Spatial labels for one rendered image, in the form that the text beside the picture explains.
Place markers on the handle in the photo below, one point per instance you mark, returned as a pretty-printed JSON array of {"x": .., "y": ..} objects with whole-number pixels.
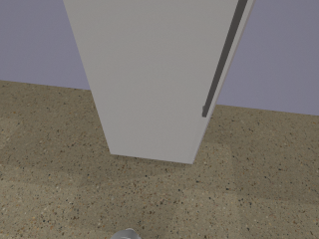
[{"x": 224, "y": 54}]

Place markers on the robot left thigh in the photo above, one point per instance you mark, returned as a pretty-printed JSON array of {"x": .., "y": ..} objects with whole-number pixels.
[{"x": 126, "y": 234}]

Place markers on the fridge door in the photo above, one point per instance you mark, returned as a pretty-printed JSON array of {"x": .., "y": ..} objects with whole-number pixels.
[{"x": 150, "y": 65}]

